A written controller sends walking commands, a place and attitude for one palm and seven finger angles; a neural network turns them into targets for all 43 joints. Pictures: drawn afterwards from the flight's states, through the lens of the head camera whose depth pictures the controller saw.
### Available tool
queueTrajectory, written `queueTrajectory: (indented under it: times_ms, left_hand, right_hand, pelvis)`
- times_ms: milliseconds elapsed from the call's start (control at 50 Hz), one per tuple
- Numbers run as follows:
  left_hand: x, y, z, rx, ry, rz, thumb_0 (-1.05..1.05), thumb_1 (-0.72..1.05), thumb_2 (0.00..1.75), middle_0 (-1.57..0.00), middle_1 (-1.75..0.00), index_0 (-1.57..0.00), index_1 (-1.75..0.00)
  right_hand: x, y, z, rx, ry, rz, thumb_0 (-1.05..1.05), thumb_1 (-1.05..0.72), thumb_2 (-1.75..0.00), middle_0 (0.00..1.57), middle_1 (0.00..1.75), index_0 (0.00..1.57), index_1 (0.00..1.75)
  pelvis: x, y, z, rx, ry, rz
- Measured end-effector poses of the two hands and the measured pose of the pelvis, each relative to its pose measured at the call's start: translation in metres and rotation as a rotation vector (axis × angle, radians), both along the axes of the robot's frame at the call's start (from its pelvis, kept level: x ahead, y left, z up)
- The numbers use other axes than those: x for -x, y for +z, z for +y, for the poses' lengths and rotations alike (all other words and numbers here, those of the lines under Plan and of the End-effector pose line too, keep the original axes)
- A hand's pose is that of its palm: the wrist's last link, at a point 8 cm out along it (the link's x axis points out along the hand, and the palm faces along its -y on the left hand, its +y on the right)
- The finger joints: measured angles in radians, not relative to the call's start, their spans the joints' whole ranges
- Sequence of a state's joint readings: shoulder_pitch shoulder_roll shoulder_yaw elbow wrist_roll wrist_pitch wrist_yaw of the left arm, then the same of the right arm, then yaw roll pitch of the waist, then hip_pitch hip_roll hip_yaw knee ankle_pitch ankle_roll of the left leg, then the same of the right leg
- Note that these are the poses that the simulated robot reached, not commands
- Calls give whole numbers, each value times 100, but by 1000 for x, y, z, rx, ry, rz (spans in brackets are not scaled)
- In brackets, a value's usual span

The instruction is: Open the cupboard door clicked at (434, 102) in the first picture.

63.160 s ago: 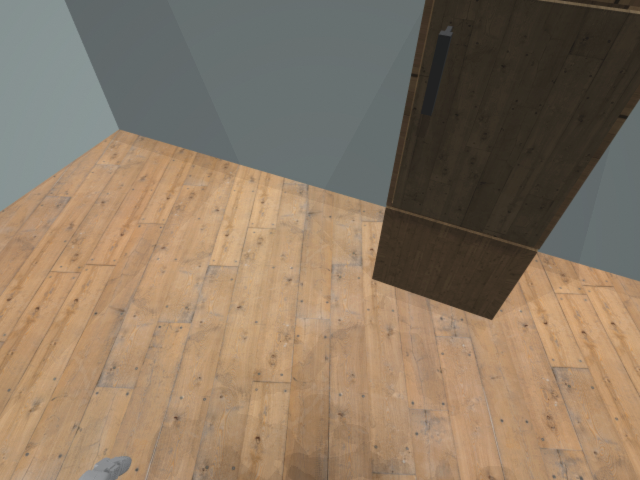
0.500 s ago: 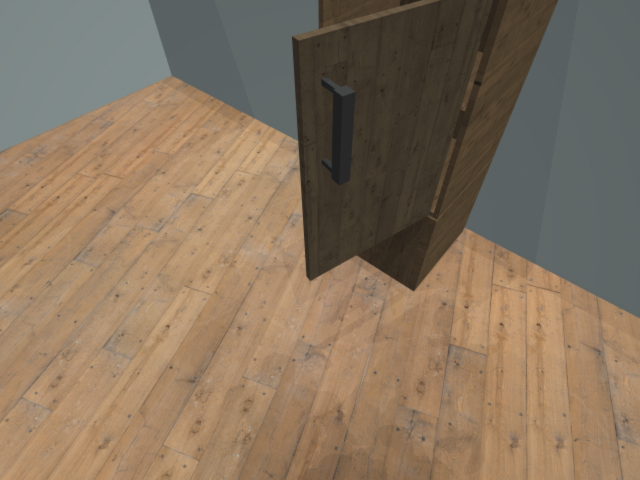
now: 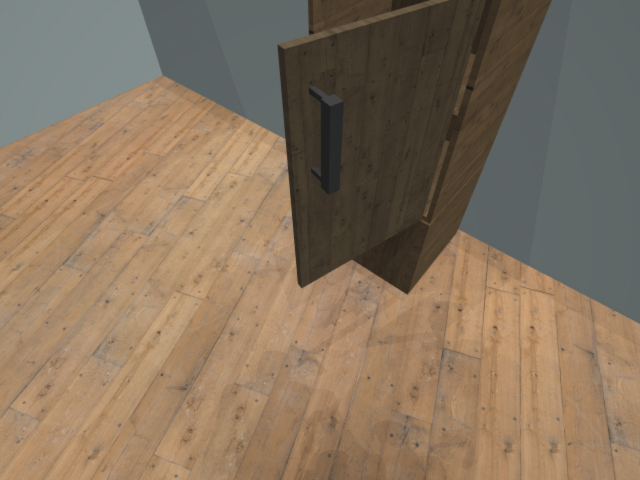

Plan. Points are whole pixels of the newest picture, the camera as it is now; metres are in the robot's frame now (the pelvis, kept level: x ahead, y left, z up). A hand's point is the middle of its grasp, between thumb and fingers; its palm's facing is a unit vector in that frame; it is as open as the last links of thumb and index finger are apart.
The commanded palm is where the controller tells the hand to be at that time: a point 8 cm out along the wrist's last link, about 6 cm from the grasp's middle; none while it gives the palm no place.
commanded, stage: look to check the result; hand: left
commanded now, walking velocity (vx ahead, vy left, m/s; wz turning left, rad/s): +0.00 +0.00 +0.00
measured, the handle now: (323, 142) +0.60 +0.03 +0.09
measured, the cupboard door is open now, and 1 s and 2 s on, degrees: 74 74 74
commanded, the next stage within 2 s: stand and wait in 0.36 s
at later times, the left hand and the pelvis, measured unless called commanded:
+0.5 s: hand out of the picture +0.04 +0.18 -0.17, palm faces +0.02 -0.97 -0.23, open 7.4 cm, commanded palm none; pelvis +0.02 -0.01 +0.00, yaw +0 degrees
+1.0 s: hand out of the picture +0.06 +0.20 -0.17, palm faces +0.01 -0.96 -0.26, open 7.4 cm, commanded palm none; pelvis +0.02 -0.01 +0.00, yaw +0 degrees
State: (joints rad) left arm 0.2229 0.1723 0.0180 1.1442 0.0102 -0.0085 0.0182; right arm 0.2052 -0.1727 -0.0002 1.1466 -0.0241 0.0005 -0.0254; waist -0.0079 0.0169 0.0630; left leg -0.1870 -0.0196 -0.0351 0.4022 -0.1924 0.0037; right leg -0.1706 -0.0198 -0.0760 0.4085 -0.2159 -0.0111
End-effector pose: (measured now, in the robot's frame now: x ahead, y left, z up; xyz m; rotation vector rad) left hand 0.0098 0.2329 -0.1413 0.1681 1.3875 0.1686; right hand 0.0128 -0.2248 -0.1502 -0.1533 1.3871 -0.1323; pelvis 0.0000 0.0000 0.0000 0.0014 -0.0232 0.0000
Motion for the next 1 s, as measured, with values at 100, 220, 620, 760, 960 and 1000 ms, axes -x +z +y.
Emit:
queueTrajectory:
  times_ms: [100,220,620,760,960,1000]
  left_hand:
    - [4,1,-1,-6,7,24,1,91,90,-20,-30,-20,-30]
    - [2,1,-3,-5,7,30,1,91,90,-20,-30,-20,-30]
    - [-37,5,1,-21,-19,-55,1,91,90,-20,-30,-20,-30]
    - [-42,8,7,-36,-24,-66,1,91,90,-20,-30,-20,-30]
    - [-44,9,16,-48,-28,-63,1,91,90,-20,-30,-20,-30]
    - [-45,10,17,-50,-29,-63,1,91,90,-20,-30,-20,-30]
  right_hand:
    - [-2,0,-3,1,2,12,1,-91,-90,20,30,20,30]
    - [-8,0,-7,7,3,14,1,-91,-90,20,30,20,30]
    - [-35,6,-25,38,13,-44,1,-91,-90,20,30,20,30]
    - [-38,8,-32,51,15,-47,1,-91,-90,20,30,20,30]
    - [-41,12,-39,72,22,-47,1,-91,-90,20,30,20,30]
    - [-42,12,-39,75,23,-49,1,-91,-90,20,30,20,30]
  pelvis:
    - [-4,0,-2,0,-1,1]
    - [-8,1,-5,0,-2,3]
    - [-17,2,-9,-1,-4,0]
    - [-18,2,-10,0,-5,0]
    - [-19,3,-8,1,-5,0]
    - [-19,3,-8,1,-5,0]
